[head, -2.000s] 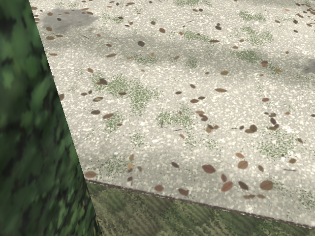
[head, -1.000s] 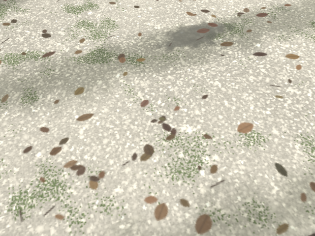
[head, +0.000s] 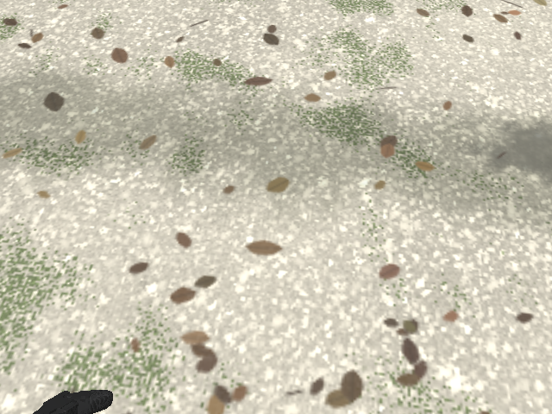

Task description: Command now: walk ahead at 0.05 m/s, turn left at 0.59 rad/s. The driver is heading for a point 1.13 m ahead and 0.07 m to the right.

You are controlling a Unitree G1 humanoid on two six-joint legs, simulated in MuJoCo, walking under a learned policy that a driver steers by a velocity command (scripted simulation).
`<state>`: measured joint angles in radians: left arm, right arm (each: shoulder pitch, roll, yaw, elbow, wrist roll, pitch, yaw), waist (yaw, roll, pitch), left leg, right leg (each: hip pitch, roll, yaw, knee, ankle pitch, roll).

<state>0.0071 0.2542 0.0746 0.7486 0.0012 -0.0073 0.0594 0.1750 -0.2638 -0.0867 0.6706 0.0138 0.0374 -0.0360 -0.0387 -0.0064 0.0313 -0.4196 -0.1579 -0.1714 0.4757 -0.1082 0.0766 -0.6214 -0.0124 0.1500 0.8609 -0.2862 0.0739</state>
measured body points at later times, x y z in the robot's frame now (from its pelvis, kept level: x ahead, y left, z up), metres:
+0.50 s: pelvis +0.04 -0.03 +0.00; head +0.05 -0.03 +0.45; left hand +0.09 +0.26 -0.11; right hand +0.25 -0.24 -0.10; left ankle -0.02 +0.09 -0.73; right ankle +0.08 -0.16 -0.73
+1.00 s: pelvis +0.22 -0.04 -0.02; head +0.27 -0.04 +0.42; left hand +0.42 +0.23 -0.10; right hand +0.26 -0.32 -0.15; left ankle -0.01 +0.09 -0.69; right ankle +0.33 -0.11 -0.74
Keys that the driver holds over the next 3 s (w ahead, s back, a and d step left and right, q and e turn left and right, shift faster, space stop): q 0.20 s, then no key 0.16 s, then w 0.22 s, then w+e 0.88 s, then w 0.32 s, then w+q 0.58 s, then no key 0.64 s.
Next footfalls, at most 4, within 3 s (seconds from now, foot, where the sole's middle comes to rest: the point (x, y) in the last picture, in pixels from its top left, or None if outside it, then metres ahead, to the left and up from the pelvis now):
0.14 right None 0.12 -0.15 -0.77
0.52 left None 0.01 0.09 -0.77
0.96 right None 0.37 -0.11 -0.77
1.46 left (245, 319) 0.66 0.06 -0.77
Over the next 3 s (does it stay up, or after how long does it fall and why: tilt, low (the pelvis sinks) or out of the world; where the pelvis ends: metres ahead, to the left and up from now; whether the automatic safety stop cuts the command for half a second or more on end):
stays up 1.12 -0.15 0.00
